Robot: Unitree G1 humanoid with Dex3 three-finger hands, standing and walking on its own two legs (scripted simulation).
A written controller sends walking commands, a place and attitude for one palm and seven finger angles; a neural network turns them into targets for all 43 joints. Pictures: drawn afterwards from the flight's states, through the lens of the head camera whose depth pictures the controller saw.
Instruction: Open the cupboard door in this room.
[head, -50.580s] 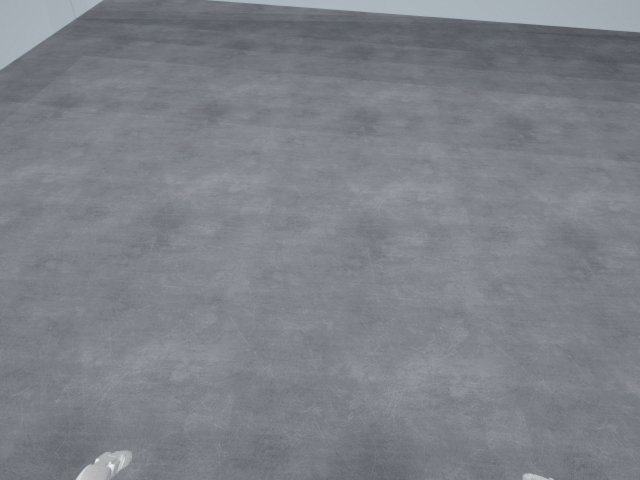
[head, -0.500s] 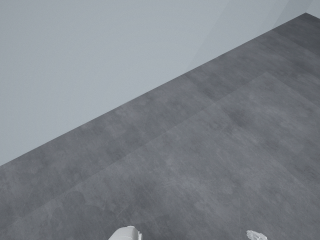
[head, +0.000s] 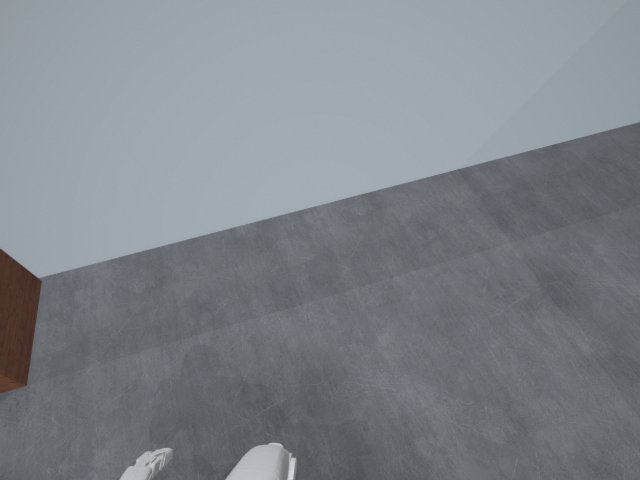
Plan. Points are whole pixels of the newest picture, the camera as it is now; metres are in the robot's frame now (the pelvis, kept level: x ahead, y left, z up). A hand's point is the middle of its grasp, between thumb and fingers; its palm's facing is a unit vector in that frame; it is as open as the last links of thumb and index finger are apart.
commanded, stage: turn to face it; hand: left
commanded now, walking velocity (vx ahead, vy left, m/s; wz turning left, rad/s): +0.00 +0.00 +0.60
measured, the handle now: out of the picture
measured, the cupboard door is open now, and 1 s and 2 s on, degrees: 50 50 50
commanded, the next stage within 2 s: take the last steps up to it in 1.92 s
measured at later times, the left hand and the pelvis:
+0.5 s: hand out of the picture +0.05 +0.21 -0.15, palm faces +0.31 -0.90 -0.31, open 7.4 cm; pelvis +0.02 -0.03 -0.01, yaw +18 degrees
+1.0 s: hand out of the picture -0.05 +0.19 -0.17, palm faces +0.60 -0.76 -0.24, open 7.4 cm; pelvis +0.02 -0.03 +0.00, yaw +36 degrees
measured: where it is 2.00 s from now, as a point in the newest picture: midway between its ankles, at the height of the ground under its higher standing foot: outside the picture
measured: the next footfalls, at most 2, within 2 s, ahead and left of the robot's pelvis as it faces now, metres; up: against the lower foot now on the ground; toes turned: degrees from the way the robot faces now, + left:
left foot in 0.20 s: +0.04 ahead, +0.13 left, +0.00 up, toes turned +12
right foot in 0.50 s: +0.10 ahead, -0.14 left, +0.00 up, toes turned +15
